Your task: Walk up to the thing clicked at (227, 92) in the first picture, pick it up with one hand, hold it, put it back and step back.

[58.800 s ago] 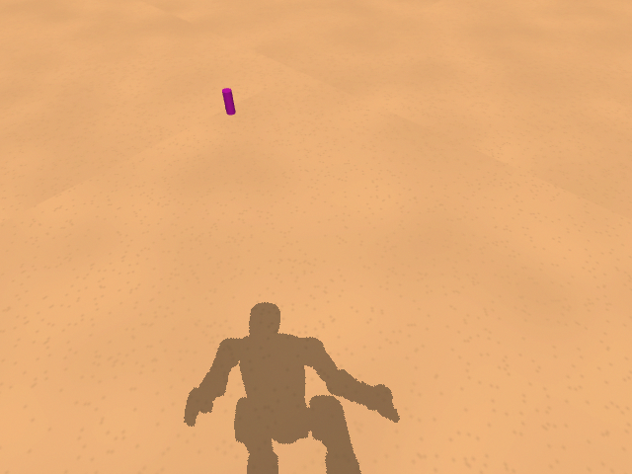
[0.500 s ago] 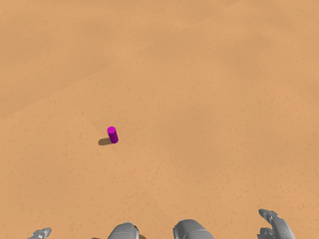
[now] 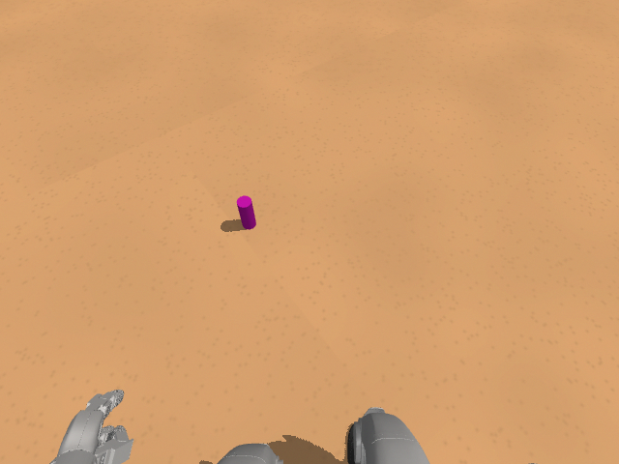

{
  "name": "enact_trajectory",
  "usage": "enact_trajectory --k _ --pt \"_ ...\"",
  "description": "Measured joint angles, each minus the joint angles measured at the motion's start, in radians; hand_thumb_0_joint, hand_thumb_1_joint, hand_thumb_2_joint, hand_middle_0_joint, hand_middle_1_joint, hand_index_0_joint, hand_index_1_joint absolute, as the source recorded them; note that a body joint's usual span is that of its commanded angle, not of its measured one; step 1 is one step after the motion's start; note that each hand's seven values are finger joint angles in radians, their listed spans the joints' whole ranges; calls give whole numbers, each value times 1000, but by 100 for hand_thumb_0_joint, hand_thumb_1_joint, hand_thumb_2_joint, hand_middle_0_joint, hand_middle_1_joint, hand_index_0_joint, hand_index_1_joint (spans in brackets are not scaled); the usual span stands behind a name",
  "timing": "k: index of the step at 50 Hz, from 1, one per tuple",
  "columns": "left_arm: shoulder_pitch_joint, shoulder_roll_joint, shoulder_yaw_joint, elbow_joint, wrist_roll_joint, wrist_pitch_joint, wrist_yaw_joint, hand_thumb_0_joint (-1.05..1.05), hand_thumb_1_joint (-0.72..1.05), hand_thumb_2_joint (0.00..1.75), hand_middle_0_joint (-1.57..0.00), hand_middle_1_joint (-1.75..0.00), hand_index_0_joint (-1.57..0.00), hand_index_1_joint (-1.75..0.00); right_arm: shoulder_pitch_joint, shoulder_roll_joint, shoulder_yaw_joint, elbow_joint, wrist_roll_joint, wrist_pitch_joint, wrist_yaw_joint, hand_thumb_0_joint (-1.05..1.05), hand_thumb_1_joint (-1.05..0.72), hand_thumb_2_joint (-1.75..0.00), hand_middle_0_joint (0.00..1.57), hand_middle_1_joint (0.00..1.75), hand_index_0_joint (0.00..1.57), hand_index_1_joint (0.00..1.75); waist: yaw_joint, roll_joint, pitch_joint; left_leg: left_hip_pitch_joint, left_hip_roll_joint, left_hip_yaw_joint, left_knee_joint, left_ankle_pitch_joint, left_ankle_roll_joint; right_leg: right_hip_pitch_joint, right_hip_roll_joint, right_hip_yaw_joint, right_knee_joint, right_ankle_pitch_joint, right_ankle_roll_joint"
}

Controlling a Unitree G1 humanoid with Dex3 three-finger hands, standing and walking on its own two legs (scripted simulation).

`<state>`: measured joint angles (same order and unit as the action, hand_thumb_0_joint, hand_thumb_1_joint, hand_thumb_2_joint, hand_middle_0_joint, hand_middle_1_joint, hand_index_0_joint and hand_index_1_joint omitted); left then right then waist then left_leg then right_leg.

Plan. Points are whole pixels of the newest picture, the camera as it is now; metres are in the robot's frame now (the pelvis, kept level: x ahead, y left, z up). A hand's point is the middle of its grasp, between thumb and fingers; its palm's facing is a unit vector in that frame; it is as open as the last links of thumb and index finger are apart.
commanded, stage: step back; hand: left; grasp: from above
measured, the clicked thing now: (246, 213) +0.94 +0.24 -0.68
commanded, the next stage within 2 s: stand in 1.52 s
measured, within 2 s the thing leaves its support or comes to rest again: neither
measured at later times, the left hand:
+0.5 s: hand out of the picture -0.11 +0.25 -0.12, palm faces -0.05 -0.90 -0.44, open 7.3 cm
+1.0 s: hand out of the picture -0.14 +0.24 -0.13, palm faces +0.01 -0.92 -0.39, open 7.3 cm
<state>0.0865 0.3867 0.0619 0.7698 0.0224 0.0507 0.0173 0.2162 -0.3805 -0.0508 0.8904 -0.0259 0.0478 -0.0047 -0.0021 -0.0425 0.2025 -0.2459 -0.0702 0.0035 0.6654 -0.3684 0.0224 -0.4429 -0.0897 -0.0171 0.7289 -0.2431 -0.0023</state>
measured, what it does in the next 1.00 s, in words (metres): walks backwards: right foot, then left foot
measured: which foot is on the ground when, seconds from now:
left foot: down 0.00-0.36, up 0.38-0.64, down 0.66-0.94, up 0.96-1.00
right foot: down 0.00-0.00, up 0.02-0.32, down 0.34-1.00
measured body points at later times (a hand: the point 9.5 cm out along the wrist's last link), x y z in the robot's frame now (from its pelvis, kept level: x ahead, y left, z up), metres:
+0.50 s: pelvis -0.17 -0.03 +0.01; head -0.14 -0.05 +0.46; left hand -0.11 +0.29 -0.09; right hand -0.07 -0.35 -0.12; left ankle -0.13 +0.12 -0.64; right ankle -0.17 -0.14 -0.71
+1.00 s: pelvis -0.19 -0.03 +0.01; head -0.19 -0.04 +0.46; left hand -0.14 +0.29 -0.10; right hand -0.14 -0.35 -0.12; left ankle -0.20 +0.11 -0.69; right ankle -0.17 -0.14 -0.71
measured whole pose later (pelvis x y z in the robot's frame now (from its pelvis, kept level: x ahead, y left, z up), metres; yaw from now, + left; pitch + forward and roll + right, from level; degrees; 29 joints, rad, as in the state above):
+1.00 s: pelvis -0.19 -0.03 +0.01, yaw +0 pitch -3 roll +0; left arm 0.24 0.37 0.07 0.99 0.04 -0.04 -0.02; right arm 0.23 -0.38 -0.06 0.98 -0.04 0.02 0.02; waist 0.01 0.03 0.05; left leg -0.32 -0.01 -0.08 0.84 -0.49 0.02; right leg -0.27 0.02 -0.03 0.63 -0.30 -0.04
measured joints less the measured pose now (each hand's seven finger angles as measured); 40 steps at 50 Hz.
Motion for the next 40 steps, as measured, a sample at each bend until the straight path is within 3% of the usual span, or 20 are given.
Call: enact_trajectory --k 3,5,7,10,13,16,18,20,21,23,25,28,32,35,37,40 --pt "1 -4 5 34 -7 20 6 0 91 90 -20 -30 -20 -30 -10 7 9 -9 -9 -2 15 1 -91 -90 20 30 20 30 -15 13 -7 -30 25 -10 14 22 14 -52 102 88 221 -252 -8" --pt "11 0 9 52 -15 26 8 0 91 90 -20 -30 -20 -30 -18 16 16 -12 -14 -3 10 1 -91 -90 20 30 21 30 -17 14 -22 -38 43 -13 -17 58 12 -73 167 138 393 -281 -16" --pt "27 2 12 61 -17 22 5 0 91 90 -20 -30 -20 -30 -33 18 18 -18 -13 -1 5 1 -91 -90 20 30 21 30 -8 17 -35 -52 60 -9 -45 93 11 -65 194 149 484 -272 -11" --pt "56 4 14 69 -11 12 -1 0 91 90 -20 -30 -20 -30 -68 15 13 -40 -12 -2 2 1 -90 -90 20 30 21 30 7 25 -38 -82 83 4 -66 135 10 3 182 133 447 -272 13" --pt "81 6 9 84 -7 5 -6 0 91 90 -20 -30 -20 -30 -105 6 11 -72 -9 -5 3 1 -90 -90 20 30 21 30 21 37 -33 -122 107 22 -61 168 2 99 143 100 272 -275 23" --pt "101 6 5 111 -5 -9 -11 0 91 90 -20 -30 -20 -30 -137 -10 11 -92 -5 4 9 1 -90 -90 20 30 21 30 32 53 -36 -178 129 36 -24 186 -17 211 107 60 4 -200 8" --pt "105 -16 5 137 5 -22 -12 0 91 90 -20 -30 -20 -30 -156 -31 5 -85 1 15 11 1 -90 -90 20 30 21 30 27 108 -30 -218 154 -3 28 160 -17 239 137 31 -73 -177 -3" --pt "128 -25 0 144 17 -24 -20 0 91 90 -20 -30 -20 -30 -145 -27 -3 -63 6 30 2 1 -91 -90 20 30 20 30 37 106 -48 -260 86 -76 147 -19 -21 207 126 33 -46 -162 -16" --pt "141 -27 -2 145 18 -25 -20 0 91 90 -20 -30 -20 -30 -134 -24 -4 -54 9 36 1 1 -91 -90 20 30 20 30 48 93 -58 -277 46 -103 236 -62 -25 195 113 44 -43 -151 -21" --pt "156 -32 -4 153 20 -26 -14 0 91 90 -20 -30 -21 -30 -106 -29 -4 -39 16 32 1 1 -91 -90 20 30 20 30 48 85 -73 -294 -11 -140 382 -70 -30 185 90 47 -59 -125 -20" --pt "160 -34 -1 154 22 -29 -12 0 91 90 -21 -30 -21 -30 -74 -35 -5 -23 16 23 3 1 -91 -90 20 30 20 30 42 86 -84 -277 -24 -140 443 -56 -39 176 75 37 -71 -105 -19" --pt "155 -27 6 143 29 -42 -13 0 90 90 -21 -31 -21 -30 -23 -41 -7 12 7 18 10 1 -91 -90 20 30 20 30 36 92 -99 -194 7 -111 357 -69 -49 162 62 8 -72 -92 -20" --pt "141 -4 13 132 30 -52 -21 0 90 90 -21 -31 -21 -30 24 -34 -11 67 -4 11 27 1 -91 -90 20 30 20 30 30 78 -117 -45 54 -50 76 -129 -34 138 36 -31 -47 -97 -17" --pt "135 16 10 145 21 -39 -21 0 91 90 -20 -30 -21 -30 30 -10 -18 96 -10 -15 31 1 -91 -90 20 30 20 30 31 29 -110 16 31 -15 -58 42 -22 119 12 2 6 -154 -14" --pt "143 16 8 174 13 -30 -26 0 91 90 -20 -30 -20 -30 41 -2 -14 95 -12 -32 34 1 -91 -90 20 30 20 30 13 31 -133 8 37 -19 -62 42 0 86 45 30 80 -231 -14" --pt "148 27 7 199 3 -36 -37 0 91 90 -20 -30 -20 -30 43 17 -1 93 -17 -50 31 1 -91 -90 20 30 20 30 0 19 -141 23 51 -17 -97 61 1 64 64 42 122 -213 -19"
